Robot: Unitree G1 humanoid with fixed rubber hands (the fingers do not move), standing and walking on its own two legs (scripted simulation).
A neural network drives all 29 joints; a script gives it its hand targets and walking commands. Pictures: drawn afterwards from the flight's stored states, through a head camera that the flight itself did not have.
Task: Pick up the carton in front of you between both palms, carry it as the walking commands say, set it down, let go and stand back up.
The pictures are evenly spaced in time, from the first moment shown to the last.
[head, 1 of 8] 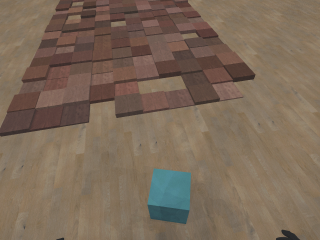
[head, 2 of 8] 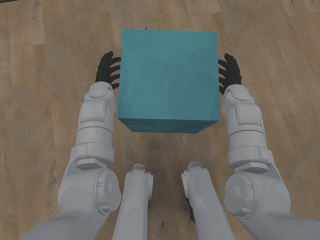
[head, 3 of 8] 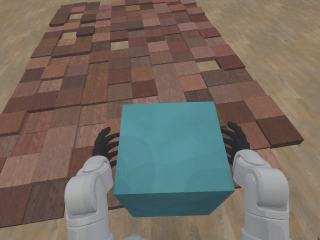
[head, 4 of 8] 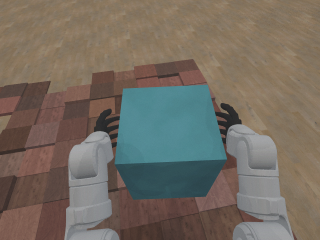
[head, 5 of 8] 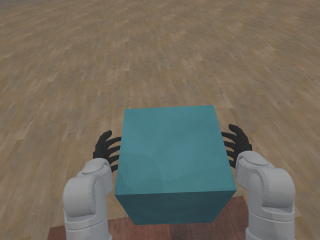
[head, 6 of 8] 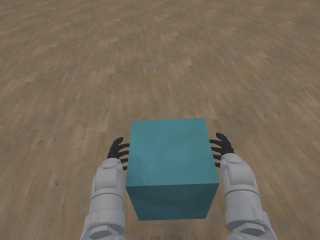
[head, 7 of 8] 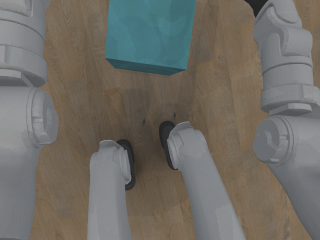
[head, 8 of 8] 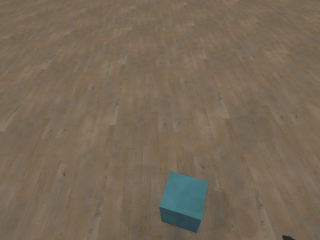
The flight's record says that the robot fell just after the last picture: no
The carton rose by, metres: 0.80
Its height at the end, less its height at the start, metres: +0.00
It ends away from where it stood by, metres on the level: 5.84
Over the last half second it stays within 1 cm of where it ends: yes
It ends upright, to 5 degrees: yes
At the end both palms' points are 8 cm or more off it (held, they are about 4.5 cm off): yes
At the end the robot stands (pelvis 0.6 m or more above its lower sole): yes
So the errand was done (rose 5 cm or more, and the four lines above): yes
